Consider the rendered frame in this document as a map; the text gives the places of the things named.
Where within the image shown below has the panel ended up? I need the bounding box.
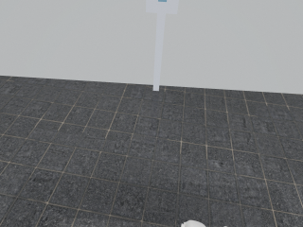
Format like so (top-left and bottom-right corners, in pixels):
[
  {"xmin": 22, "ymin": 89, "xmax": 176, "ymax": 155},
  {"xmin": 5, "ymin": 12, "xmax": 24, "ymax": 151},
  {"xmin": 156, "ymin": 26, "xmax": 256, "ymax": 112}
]
[{"xmin": 146, "ymin": 0, "xmax": 179, "ymax": 91}]

